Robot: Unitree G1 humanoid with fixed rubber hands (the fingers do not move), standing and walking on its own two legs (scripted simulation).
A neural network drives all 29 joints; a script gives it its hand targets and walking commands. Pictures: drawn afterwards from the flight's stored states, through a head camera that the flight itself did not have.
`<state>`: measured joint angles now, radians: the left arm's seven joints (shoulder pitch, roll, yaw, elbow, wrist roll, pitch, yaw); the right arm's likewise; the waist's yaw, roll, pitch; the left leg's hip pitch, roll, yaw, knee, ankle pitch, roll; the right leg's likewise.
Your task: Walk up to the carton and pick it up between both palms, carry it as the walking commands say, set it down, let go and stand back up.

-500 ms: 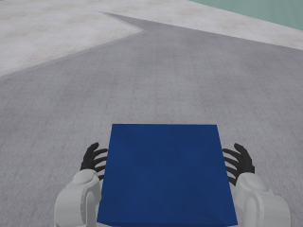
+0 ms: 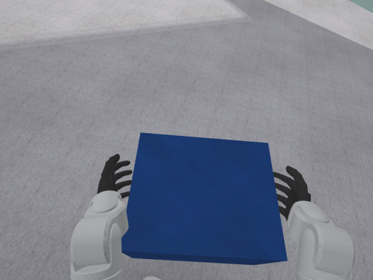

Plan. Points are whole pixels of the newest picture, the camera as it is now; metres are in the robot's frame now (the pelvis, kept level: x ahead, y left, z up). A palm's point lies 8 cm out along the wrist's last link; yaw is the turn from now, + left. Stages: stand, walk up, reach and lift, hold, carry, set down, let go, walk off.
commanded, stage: carry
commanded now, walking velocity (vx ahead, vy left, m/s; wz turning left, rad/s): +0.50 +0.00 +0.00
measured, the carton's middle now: (199, 201) +0.29 +0.03 +0.00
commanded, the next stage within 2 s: none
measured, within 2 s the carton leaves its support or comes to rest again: neither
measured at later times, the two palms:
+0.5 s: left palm (134, 51) +0.71 +0.29 +0.06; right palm (246, 66) +0.70 -0.06 +0.09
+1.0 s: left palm out of the picture +1.18 +0.30 +0.09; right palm (240, 4) +1.14 -0.04 +0.09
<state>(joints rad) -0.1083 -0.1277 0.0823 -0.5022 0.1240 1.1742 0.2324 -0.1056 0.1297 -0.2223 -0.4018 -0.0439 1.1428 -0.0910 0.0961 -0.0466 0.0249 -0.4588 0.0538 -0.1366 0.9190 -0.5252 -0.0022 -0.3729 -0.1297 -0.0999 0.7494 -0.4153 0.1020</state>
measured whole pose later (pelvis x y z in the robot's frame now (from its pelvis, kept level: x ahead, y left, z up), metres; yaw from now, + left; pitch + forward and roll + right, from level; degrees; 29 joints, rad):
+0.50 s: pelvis +0.46 +0.11 +0.01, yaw -2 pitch +3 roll -4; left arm 0.00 -0.13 0.07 -0.53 0.10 1.13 0.21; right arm 0.01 0.13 -0.18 -0.49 0.00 1.14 -0.14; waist 0.04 -0.06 0.05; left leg -0.53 0.01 -0.08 1.28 -0.50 -0.05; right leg -0.30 0.06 -0.30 0.69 -0.46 -0.10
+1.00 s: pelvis +0.92 +0.15 +0.01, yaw -2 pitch +1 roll -4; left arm -0.07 -0.13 0.08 -0.44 0.10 1.15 0.19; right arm -0.06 0.13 -0.21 -0.48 -0.02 1.23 -0.16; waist -0.05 0.04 -0.02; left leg -0.09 0.01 -0.04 1.15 -0.48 0.01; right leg -0.51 0.03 -0.22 0.69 -0.20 -0.10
